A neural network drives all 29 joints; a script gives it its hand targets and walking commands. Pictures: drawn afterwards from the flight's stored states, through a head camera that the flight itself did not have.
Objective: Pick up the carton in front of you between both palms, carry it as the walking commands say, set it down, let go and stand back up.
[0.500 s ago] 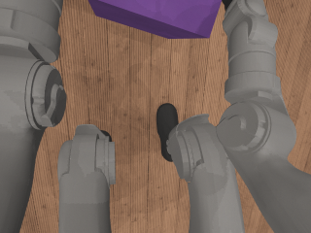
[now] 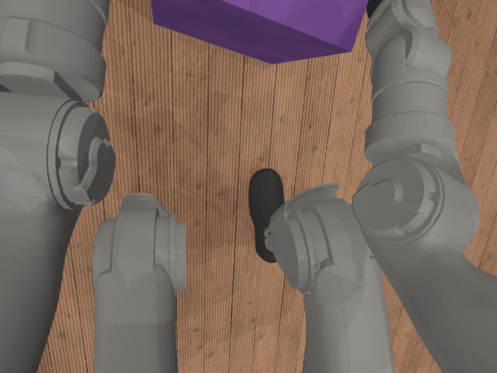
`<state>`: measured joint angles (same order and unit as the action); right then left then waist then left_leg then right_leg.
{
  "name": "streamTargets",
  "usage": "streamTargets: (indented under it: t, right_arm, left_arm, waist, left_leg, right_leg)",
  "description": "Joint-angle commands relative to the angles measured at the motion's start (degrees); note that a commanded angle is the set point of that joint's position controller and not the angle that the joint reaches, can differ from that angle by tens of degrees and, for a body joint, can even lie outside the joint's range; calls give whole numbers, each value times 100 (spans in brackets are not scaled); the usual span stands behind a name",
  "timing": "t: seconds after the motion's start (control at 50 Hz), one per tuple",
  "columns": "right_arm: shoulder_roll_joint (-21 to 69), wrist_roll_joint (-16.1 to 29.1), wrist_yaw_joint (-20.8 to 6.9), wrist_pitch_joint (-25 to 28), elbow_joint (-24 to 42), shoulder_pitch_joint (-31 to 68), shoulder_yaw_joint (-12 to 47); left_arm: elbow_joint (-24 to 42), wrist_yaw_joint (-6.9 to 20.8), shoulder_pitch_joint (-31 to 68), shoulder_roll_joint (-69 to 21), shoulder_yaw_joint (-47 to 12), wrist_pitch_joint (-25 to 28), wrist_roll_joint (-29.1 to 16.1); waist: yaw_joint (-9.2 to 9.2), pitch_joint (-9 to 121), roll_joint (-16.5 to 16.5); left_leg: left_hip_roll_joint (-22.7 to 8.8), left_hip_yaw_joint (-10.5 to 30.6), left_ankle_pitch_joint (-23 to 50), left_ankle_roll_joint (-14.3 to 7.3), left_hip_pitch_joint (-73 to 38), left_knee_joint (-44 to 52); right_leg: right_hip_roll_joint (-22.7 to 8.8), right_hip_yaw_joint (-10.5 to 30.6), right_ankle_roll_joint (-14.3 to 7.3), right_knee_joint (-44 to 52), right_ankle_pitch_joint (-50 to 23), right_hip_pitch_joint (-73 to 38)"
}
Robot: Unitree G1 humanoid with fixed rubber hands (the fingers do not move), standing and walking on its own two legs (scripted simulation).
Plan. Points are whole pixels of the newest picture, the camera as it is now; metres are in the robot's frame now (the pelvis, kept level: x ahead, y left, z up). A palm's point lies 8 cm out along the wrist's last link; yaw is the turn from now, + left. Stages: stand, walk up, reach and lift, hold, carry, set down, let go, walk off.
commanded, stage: set down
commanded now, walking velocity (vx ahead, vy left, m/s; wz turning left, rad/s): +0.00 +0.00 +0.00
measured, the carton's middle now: out of the picture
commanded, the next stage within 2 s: let go in 1.34 s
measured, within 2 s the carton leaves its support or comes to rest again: neither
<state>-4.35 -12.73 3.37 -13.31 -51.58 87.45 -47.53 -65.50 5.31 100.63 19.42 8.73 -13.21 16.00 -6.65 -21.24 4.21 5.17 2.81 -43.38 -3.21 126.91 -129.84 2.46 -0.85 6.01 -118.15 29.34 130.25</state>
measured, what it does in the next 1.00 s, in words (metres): rises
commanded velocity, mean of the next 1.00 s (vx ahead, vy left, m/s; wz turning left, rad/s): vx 0.00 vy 0.00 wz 0.00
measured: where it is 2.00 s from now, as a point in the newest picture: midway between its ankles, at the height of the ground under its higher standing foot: (216, 252)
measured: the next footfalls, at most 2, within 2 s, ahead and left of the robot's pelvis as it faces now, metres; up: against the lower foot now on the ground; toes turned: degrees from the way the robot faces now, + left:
none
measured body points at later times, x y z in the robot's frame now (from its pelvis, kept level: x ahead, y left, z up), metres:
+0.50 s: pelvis -0.02 -0.02 +0.01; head +0.36 +0.03 +0.22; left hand +0.63 +0.18 -0.13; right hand +0.55 -0.19 -0.14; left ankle +0.05 +0.09 -0.35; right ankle +0.14 -0.14 -0.35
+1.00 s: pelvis +0.00 -0.02 +0.14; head +0.36 +0.03 +0.39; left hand +0.63 +0.19 +0.03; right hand +0.54 -0.19 +0.02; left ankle +0.05 +0.08 -0.35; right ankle +0.14 -0.14 -0.35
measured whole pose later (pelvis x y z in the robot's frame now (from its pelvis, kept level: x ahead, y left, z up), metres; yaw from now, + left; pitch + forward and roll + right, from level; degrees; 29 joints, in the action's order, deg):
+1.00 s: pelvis +0.00 -0.02 +0.14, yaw +4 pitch +47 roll -5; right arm -0.5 2.3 14.1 -18.8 -33.5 73.9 -27.4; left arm -64.2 9.0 98.3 35.8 -3.1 -18.5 0.1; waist -11.6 -9.0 -0.3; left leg 2.4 2.4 -32.8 -1.6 113.0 -98.8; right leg 1.1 -1.3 2.0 -90.2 22.1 115.3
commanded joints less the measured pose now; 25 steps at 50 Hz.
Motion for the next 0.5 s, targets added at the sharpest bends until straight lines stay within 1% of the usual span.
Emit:
streamTargets:
  t: [0.0, 0.06, 0.08, 0.1, 0.12, 0.16, 0.22, 0.26, 0.3, 0.36, 0.42, 0.48]
  right_arm:
    - [2399, 172, -551, -88, -616, 429, 854]
    - [1021, 234, -133, 205, -777, -76, 587]
    - [272, 311, 70, 369, -810, -331, 494]
    - [-446, 457, 296, 559, -703, -376, 494]
    - [-737, 651, 454, 712, -667, -209, 604]
    - [-901, 1079, 579, 909, -636, 211, 981]
    - [-893, 1636, 584, 1010, -519, 634, 1552]
    - [-902, 1932, 587, 941, -401, 821, 1874]
    - [-922, 2079, 630, 813, -283, 980, 2081]
    - [-955, 2083, 776, 620, 25, 1168, 2177]
    - [-999, 1992, 984, 420, 472, 1180, 2165]
    - [-992, 1896, 1181, 186, 994, 1058, 2166]
  left_arm:
    - [-462, 537, 500, -1839, -689, -171, -96]
    - [-342, 194, 752, -311, -900, -6, -409]
    - [-188, -12, 775, 450, -961, 119, -598]
    - [-105, -212, 934, 1094, -1095, 230, -855]
    - [67, -347, 1325, 1356, -1276, 332, -1159]
    - [329, -428, 1981, 1459, -1751, 485, -1728]
    - [703, -384, 2732, 1461, -2385, 559, -2317]
    - [708, -314, 2933, 1540, -2547, 497, -2500]
    - [526, -218, 2934, 1689, -2525, 394, -2534]
    - [139, -68, 2855, 1934, -2375, 236, -2473]
    - [-15, 41, 2802, 2129, -2265, 110, -2408]
    - [152, 104, 2747, 2278, -2152, -18, -2379]
  waist:
    - [-82, 4161, -1650]
    - [-306, 4395, -1719]
    - [-392, 4446, -1716]
    - [-478, 4665, -1741]
    - [-547, 4978, -1779]
    - [-691, 5463, -1902]
    - [-845, 6261, -2266]
    - [-858, 6537, -2414]
    - [-818, 6531, -2362]
    - [-814, 6647, -2123]
    - [-863, 7101, -1929]
    - [-923, 7705, -1813]
  left_leg:
    - [-368, 449, 3395, 215, -2516, 1688]
    - [-494, 595, 3554, 338, -2850, 1673]
    - [-558, 651, 3622, 384, -2928, 1691]
    - [-623, 740, 3732, 413, -2986, 1699]
    - [-679, 824, 3891, 438, -2995, 1666]
    - [-751, 874, 4115, 419, -3109, 1587]
    - [-828, 879, 4410, 365, -3832, 1472]
    - [-821, 803, 4161, 323, -4028, 1465]
    - [-776, 636, 3468, 273, -3739, 1538]
    - [-714, 388, 2555, 192, -3311, 1665]
    - [-627, 197, 2112, 125, -3136, 1826]
    - [-506, 58, 2007, 102, -3220, 2028]
  right_leg:
    - [300, -530, -132, 17, -1450, -2322]
    - [202, -581, -115, 54, -1596, -2507]
    - [151, -597, -109, 77, -1682, -2502]
    - [107, -591, -100, 126, -1859, -2578]
    - [53, -538, -113, 158, -2075, -2627]
    - [-32, -480, -173, 156, -2398, -2685]
    - [-139, -506, -241, 186, -2563, -2521]
    - [-188, -489, -306, 256, -2564, -2654]
    - [-205, -445, -358, 330, -2541, -3069]
    - [-160, -420, -364, 457, -2433, -3833]
    - [-75, -449, -367, 616, -2401, -4670]
    - [40, -528, -387, 835, -2508, -5354]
